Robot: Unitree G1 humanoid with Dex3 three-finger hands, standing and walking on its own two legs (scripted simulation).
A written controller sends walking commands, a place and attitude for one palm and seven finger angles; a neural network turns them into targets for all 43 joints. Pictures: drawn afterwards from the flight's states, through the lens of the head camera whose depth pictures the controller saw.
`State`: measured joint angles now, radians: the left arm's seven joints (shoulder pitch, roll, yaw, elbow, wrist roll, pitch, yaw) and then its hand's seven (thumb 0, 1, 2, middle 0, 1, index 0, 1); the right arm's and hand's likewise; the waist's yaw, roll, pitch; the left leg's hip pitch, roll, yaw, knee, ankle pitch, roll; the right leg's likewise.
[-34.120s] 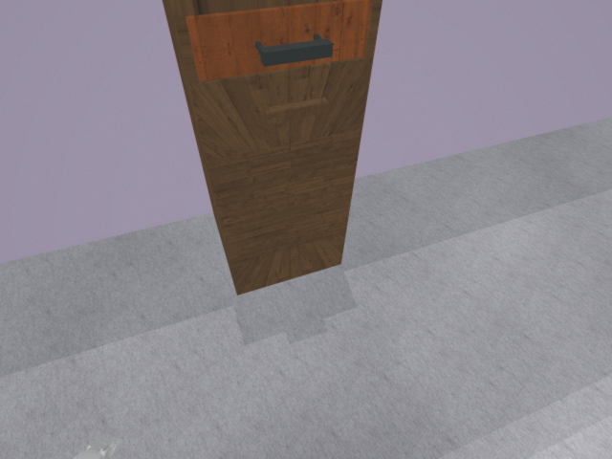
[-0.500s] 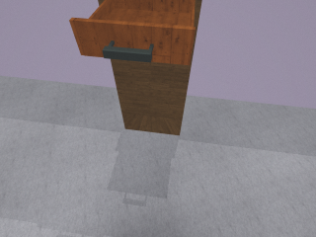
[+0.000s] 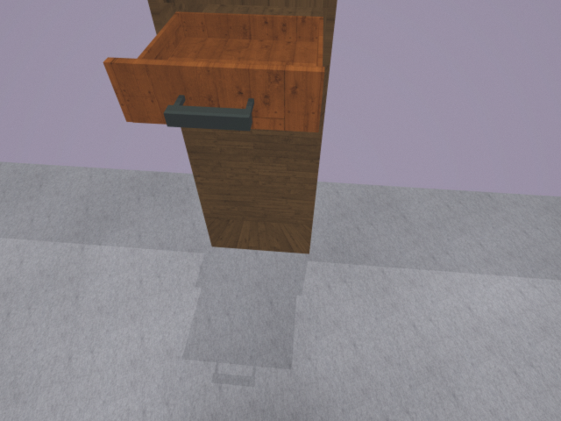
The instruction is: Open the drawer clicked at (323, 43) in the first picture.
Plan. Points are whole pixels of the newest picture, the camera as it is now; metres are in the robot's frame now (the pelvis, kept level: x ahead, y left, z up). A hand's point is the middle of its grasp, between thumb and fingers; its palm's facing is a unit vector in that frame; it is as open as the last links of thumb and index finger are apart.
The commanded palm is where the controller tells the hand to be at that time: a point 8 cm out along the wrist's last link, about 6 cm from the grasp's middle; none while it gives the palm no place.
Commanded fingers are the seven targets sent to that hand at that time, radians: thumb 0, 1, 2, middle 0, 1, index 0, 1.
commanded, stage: let the arm hang, fingers relaxed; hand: left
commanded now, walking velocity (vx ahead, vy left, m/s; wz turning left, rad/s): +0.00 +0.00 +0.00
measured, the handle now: (212, 110) +0.59 +0.15 +0.14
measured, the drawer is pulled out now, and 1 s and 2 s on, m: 0.30 0.30 0.30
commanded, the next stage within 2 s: look to check the result in 0.02 s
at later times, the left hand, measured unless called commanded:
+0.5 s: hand out of the picture +0.01 +0.17 -0.17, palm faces +0.04 -0.98 -0.19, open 7.4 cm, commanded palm none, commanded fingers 0.00 0.90 0.90 -0.20 -0.30 -0.20 -0.30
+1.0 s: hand out of the picture +0.04 +0.17 -0.17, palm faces +0.02 -0.98 -0.20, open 7.4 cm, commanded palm none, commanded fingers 0.00 0.90 0.90 -0.20 -0.30 -0.20 -0.30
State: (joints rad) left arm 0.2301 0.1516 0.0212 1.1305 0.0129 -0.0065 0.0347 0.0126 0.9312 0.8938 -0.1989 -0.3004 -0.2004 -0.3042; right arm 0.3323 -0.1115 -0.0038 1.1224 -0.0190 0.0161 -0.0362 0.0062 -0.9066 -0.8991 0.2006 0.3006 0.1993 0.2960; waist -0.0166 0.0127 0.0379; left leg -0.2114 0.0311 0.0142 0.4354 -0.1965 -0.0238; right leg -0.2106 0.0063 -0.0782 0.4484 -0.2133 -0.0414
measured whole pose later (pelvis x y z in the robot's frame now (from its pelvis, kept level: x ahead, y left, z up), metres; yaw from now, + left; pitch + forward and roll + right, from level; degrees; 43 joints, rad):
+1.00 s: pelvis +0.04 +0.00 +0.00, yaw +0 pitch -1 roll +0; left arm 0.24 0.15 0.01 1.15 0.01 -0.01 0.04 0.01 0.91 0.89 -0.20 -0.30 -0.20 -0.30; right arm 0.26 -0.14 0.00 1.13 -0.01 0.01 -0.04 0.01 -0.90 -0.90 0.20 0.30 0.20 0.30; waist -0.01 0.01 0.06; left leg -0.15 0.03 0.01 0.39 -0.23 -0.02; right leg -0.14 0.01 -0.08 0.40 -0.24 -0.04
